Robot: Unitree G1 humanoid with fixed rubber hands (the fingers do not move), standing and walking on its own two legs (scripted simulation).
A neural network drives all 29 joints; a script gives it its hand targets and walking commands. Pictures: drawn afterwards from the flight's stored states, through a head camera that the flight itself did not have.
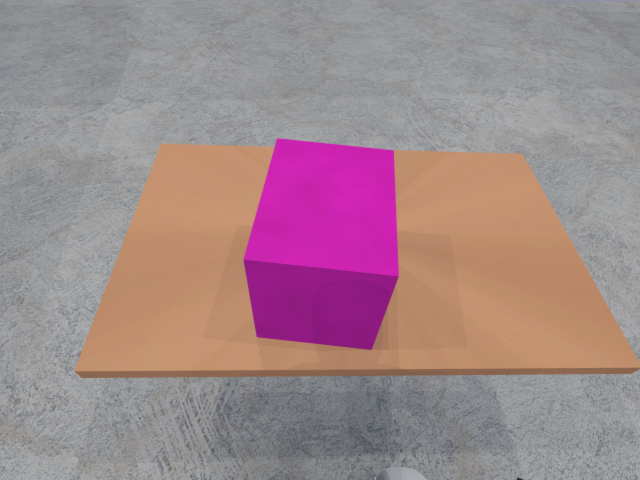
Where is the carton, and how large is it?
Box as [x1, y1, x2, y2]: [243, 138, 398, 349]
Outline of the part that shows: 277,138 243,259 256,335 259,337 371,349 398,276 393,150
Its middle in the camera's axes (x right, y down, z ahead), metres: +0.00 +0.00 +0.61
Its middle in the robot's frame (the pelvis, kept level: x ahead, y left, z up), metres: +0.46 +0.01 -0.01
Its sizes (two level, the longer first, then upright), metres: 0.240 0.184 0.207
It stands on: a table, 0.66 m high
